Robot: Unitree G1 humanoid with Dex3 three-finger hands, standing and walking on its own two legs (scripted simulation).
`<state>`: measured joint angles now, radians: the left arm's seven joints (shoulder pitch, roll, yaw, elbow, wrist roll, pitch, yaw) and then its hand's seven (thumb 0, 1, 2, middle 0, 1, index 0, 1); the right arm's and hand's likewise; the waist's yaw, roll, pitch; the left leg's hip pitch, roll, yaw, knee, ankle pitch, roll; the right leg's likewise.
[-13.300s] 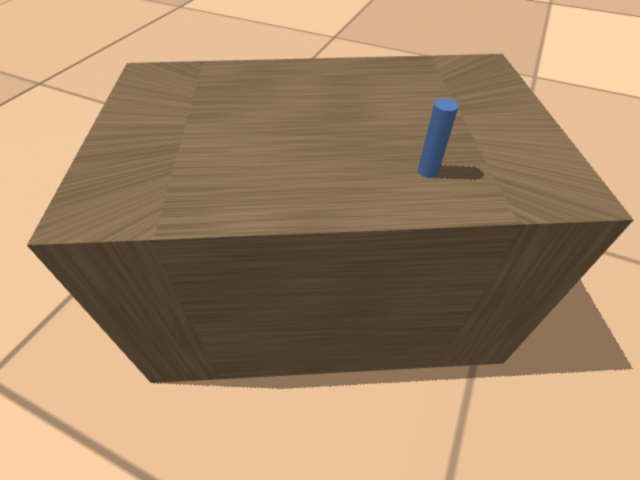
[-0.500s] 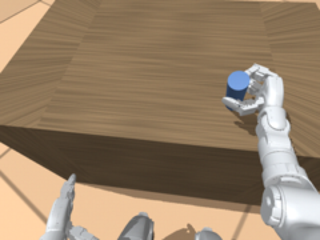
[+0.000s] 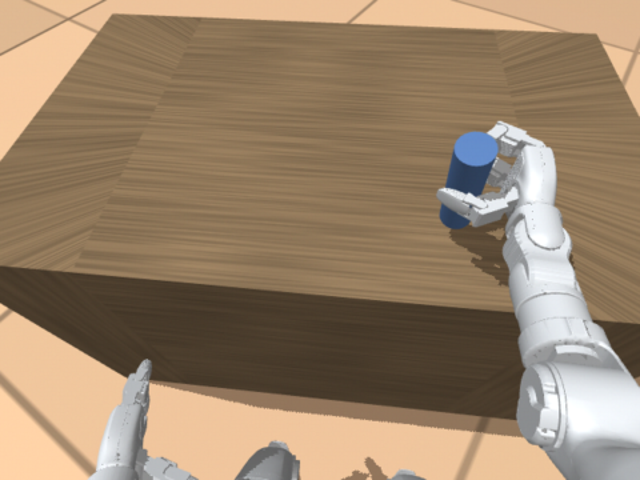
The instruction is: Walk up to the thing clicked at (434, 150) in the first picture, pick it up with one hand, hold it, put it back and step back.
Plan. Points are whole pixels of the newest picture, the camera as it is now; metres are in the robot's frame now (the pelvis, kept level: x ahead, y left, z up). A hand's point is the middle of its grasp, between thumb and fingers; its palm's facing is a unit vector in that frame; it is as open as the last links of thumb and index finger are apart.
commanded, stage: lift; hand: right
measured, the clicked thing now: (464, 186) +0.46 -0.12 +0.09
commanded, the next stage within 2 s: hold in 1.46 s
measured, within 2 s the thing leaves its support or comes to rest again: neither
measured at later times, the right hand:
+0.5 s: hand (506, 167) +0.43 -0.14 +0.16, palm faces +0.05 +1.00 -0.03, open 8.4 cm
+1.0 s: hand (542, 175) +0.37 -0.14 +0.22, palm faces +0.04 +1.00 -0.04, open 8.4 cm
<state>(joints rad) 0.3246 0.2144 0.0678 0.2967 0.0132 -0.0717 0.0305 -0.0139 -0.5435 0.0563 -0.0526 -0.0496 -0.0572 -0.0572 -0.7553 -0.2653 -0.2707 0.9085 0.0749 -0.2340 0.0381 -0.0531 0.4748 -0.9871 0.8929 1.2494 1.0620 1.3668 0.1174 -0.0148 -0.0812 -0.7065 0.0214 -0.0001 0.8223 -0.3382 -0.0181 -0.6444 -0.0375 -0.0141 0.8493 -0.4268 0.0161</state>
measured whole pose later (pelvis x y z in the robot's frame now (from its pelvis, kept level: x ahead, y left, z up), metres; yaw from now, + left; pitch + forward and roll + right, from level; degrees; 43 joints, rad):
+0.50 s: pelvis +0.01 +0.00 +0.02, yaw +0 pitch +7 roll +0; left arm 0.31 0.21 0.07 0.43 -0.01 -0.07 0.06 -0.01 -0.52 0.03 -0.04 -0.05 -0.06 -0.04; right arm -0.57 -0.22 -0.20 0.62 0.13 -0.10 0.03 -0.05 0.52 -1.02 0.92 1.31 1.08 1.42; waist 0.05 -0.04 -0.08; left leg -0.51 0.02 -0.01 0.68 -0.29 -0.02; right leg -0.44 -0.03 -0.02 0.69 -0.37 0.02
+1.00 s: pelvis +0.00 +0.01 +0.03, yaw -1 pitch +0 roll -1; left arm 0.27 0.23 0.09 0.54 -0.03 -0.10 0.08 -0.01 -0.51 0.02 -0.04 -0.04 -0.06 -0.03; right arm -0.39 -0.22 -0.17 0.19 0.19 0.21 0.06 -0.03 0.51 -1.00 0.93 1.31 1.08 1.41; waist 0.01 -0.05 -0.04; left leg -0.33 0.03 0.02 0.59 -0.26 -0.01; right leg -0.26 -0.03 -0.01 0.57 -0.31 0.03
